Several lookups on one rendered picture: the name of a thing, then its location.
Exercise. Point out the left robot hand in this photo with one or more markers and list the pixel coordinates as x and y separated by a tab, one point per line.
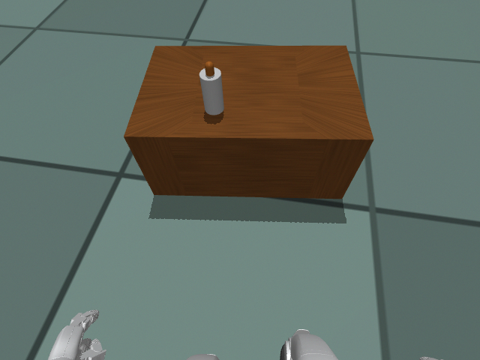
70	343

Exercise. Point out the bottle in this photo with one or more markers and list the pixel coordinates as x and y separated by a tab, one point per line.
212	91

